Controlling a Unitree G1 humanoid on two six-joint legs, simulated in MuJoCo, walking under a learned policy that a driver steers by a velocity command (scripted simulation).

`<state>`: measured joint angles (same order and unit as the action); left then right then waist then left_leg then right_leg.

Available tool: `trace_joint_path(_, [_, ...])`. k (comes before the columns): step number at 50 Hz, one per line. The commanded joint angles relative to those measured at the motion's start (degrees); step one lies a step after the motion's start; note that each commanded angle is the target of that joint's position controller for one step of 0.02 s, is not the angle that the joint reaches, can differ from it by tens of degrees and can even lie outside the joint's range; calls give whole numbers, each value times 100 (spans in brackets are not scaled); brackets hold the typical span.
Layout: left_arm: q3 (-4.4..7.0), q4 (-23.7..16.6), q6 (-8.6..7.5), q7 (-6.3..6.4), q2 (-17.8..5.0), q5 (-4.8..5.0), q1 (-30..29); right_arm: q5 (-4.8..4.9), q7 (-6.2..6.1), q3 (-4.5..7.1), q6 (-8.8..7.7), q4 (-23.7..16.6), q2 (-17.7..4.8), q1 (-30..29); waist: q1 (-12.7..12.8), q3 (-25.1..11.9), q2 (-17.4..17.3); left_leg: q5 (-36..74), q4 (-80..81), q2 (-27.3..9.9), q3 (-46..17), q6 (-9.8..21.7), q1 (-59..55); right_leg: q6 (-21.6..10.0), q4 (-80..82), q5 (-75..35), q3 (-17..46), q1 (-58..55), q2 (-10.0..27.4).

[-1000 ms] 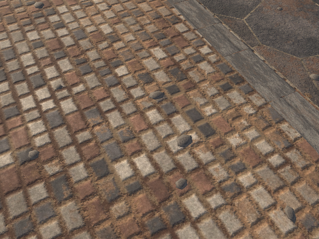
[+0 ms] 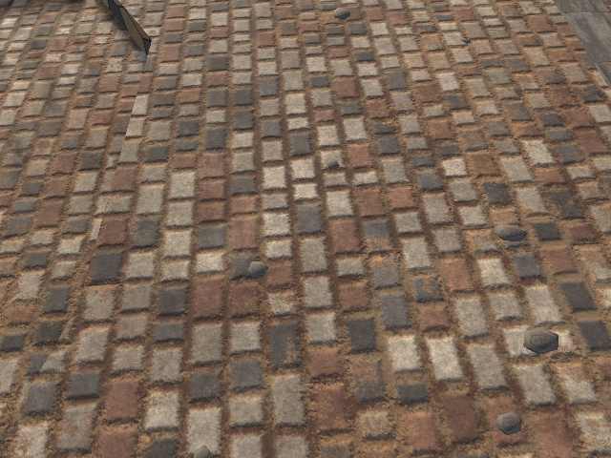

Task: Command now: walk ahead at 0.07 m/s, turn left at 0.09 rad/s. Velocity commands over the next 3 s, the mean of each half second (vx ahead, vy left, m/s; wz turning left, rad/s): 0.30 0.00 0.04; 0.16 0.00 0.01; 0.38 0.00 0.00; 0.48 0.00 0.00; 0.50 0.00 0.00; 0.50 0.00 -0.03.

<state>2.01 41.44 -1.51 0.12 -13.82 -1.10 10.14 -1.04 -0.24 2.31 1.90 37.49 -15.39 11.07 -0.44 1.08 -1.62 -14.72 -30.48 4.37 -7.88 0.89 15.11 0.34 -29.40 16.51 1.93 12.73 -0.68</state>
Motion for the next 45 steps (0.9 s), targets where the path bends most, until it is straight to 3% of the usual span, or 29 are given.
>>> trace_joint_path(1, [160,-412,-71,46,-732,26,-132,13,-12,167,-108,-354,-521,-52,36,-285,461,-380,295,-282,-157,150,24,-294,633,547,490,-55,472])
trace_joint_path(3, [205,-403,-25,86,-877,103,41,70,-3,175,-176,-358,-515,-11,111,48,529,-1548,17,-130,75,217,618,-572,774,1888,832,-3,619])
trace_joint_path(5, [241,-354,-51,108,-1021,151,300,144,28,159,-332,-402,-394,-27,158,335,781,-1366,-527,-104,417,209,1085,-966,1215,2582,1658,-79,1173])
trace_joint_path(7, [273,-298,-75,95,-1121,192,397,202,53,164,-483,-418,-363,-51,143,553,944,-977,-764,-281,685,204,1097,-1278,1479,2599,2277,53,1657])
trace_joint_path(9, [238,-385,-64,44,-1032,233,60,203,100,192,-593,-282,-362,377,-143,496,938,-818,-190,-324,688,356,134,-1097,1265,2006,1776,638,1368])
trace_joint_path(10, [178,-521,-74,25,-837,242,-277,194,129,246,-635,-136,-478,785,-358,445,709,-806,221,-406,369,474,-439,-842,787,1416,1176,990,929])
trace_joint_path(11, [100,-682,-139,20,-543,232,-480,191,130,336,-681,-24,-778,1203,-448,357,-115,-1142,844,-936,-808,760,-1057,-450,-492,679,324,1604,256])
trace_joint_path(12, [119,-864,-261,37,-609,230,-547,182,191,485,-710,24,-1290,1648,-570,187,-1394,-725,1514,-1904,-2678,1372,-1877,-141,-1990,705,-185,2559,-214])
trace_joint_path(13, [203,-860,-344,40,-872,269,-544,136,193,436,-748,26,-1141,1817,-600,152,-1246,17,1616,-2341,-3372,1745,-2361,-111,-3095,1637,227,3414,-153])
trace_joint_path(14, [235,-789,-387,12,-917,318,-371,131,171,382,-773,39,-994,1759,-448,124,-709,434,1431,-2365,-3034,1715,-2640,-208,-3676,1528,363,3810,52])
trace_joint_path(16, [185,-730,-412,-67,-742,268,-481,113,120,312,-732,40,-818,1664,-395,96,-90,1053,1437,-2098,-2074,1439,-2734,-318,-3732,742,239,4124,371])
trace_joint_path(19, [132,-702,-386,-230,-543,217,-660,133,53,196,-602,133,-577,1569,-327,160,-312,1837,1787,-1687,-1052,1155,-2199,-156,-2971,-59,-86,3647,518])
trace_joint_path(21, [50,-768,-387,-288,-368,181,-974,176,-8,194,-554,193,-654,1523,-385,265,-231,2036,1949,-1513,-588,1094,-1825,-20,-2145,-585,-275,3310,450])
trace_joint_path(23, [-11,-856,-422,-326,-269,176,-1346,159,-65,207,-522,276,-791,1481,-456,401,-287,2303,2020,-1325,-186,980,-1319,37,-1121,-1249,-443,2669,279])
trace_joint_path(25, [23,-886,-448,-345,-388,179,-1489,143,-83,236,-497,433,-950,1633,-485,352,-473,2827,1965,-1325,-19,899,-992,40,-566,-1784,-574,1857,33])
trace_joint_path(27, [107,-880,-455,-345,-591,195,-1387,185,-86,251,-500,538,-994,1607,-325,245,-568,3214,1702,-1418,-4,749,-1095,-117,-255,-2022,-413,1421,-33])
trace_joint_path(29, [232,-709,-460,-293,-839,131,-811,205,-104,281,-512,524,-1061,1353,78,-137,-623,4255,1020,-1390,43,528,-1328,-343,-48,-2041,-384,711,-192])
trace_joint_path(30, [308,-515,-456,-245,-966,91,-207,205,-113,279,-508,482,-1042,1204,426,-493,-550,4649,332,-1220,168,376,-1248,-488,161,-2356,-445,-75,-241])
trace_joint_path(31, [363,-371,-446,-172,-1159,37,401,142,-117,244,-520,415,-917,1215,675,-951,-341,4005,-657,-950,256,160,-691,-678,105,-3393,-160,-1218,164])
trace_joint_path(32, [388,-336,-408,-112,-1575,-114,929,-52,-101,87,-537,321,-422,1719,521,-1876,1054,378,-2799,-328,408,-168,692,-1361,-408,-5679,1383,-3028,1711])
trace_joint_path(33, [286,-252,-348,-162,-1288,-77,985,122,-43,-10,-512,666,-224,2769,220,-3003,1770,-2640,-4342,140,-206,-345,1392,-2297,78,-5405,3225,-3717,2757])
trace_joint_path(34, [287,-356,-255,-179,-1093,77,573,257,-30,171,-443,750,-873,2409,326,-2420,1026,-2242,-4693,-175,-290,-395,1520,-2089,609,-3729,2888,-2715,2400])
trace_joint_path(35, [202,-366,-220,-177,-851,160,72,282,-58,201,-366,535,-958,1646,250,-1410,705,-1911,-4519,-460,103,-396,1816,-1788,831,-2678,2159,-1806,2048])
trace_joint_path(36, [106,-351,-209,-184,-625,147,-300,204,-124,189,-279,462,-858,1261,105,-820,345,-1586,-4093,-692,239,-420,1710,-1585,1106,-2229,1685,-855,1738])
trace_joint_path(37, [85,-335,-220,-183,-576,69,-535,125,-186,211,-173,436,-814,1196,-58,-579,436,-1306,-3666,-859,228,-430,1273,-1458,1336,-1902,1369,-61,1562])
trace_joint_path(39, [111,-230,-244,-202,-625,-65,-816,84,-237,160,-52,524,-516,1445,-303,-428,731,-1040,-2897,-879,401,-456,378,-1359,1621,-1808,786,926,1206])
trace_joint_path(41, [113,-104,-272,-178,-617,-75,-836,35,-276,98,-58,513,-351,1363,-296,-523,817,-930,-2024,-888,468,-465,45,-1419,1595,-2065,502,1010,1123])
trace_joint_path(45, [150,91,-126,-94,-801,-3,-696,45,-246,104,-56,453,-479,896,-110,-582,677,-2,-946,-853,526,-362,-374,-1348,1681,-125,690,988,1205])
